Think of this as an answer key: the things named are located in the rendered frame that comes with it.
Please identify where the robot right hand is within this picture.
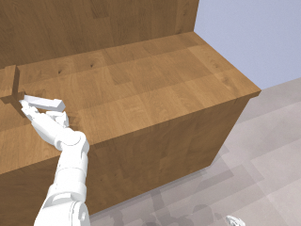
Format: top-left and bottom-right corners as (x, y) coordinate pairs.
(226, 216), (246, 226)

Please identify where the counter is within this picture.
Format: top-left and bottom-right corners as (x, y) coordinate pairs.
(0, 0), (261, 226)

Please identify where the robot left forearm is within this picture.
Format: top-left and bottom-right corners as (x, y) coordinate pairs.
(34, 127), (89, 226)

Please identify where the robot left hand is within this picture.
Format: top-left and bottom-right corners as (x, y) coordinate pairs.
(21, 100), (70, 146)

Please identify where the robot left upper arm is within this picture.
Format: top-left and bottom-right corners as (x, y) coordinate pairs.
(35, 200), (90, 226)

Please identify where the tap lever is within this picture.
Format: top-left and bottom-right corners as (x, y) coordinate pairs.
(19, 95), (65, 113)

